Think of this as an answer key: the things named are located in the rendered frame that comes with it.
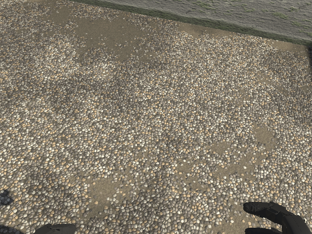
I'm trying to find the robot left hand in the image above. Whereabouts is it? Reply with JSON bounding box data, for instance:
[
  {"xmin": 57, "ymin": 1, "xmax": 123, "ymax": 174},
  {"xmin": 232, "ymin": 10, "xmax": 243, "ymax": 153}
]
[{"xmin": 33, "ymin": 223, "xmax": 76, "ymax": 234}]

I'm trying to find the robot right hand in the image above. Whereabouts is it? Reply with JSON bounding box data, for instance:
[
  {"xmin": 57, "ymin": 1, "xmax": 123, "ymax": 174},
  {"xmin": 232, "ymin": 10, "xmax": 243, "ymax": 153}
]
[{"xmin": 243, "ymin": 201, "xmax": 312, "ymax": 234}]

